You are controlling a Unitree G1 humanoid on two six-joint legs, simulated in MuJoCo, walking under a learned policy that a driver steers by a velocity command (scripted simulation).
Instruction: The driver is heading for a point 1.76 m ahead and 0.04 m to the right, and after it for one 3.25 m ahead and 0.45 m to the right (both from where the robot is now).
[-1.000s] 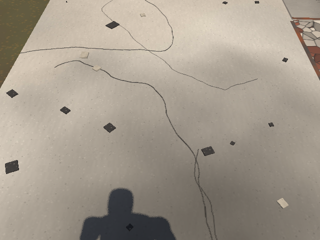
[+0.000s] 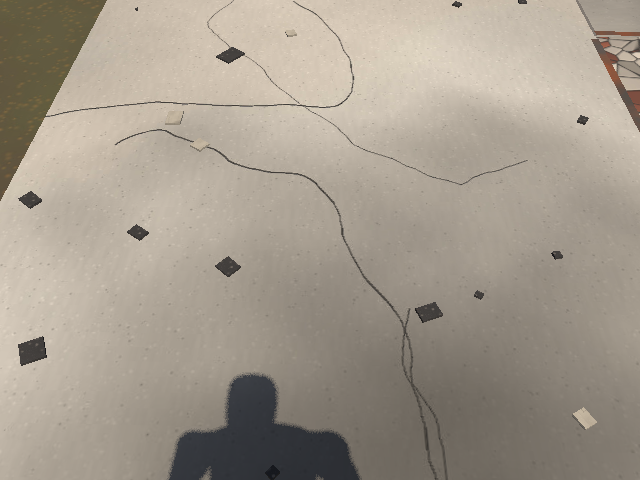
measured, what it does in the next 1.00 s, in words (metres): stands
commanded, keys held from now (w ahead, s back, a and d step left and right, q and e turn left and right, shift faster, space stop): no key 1.00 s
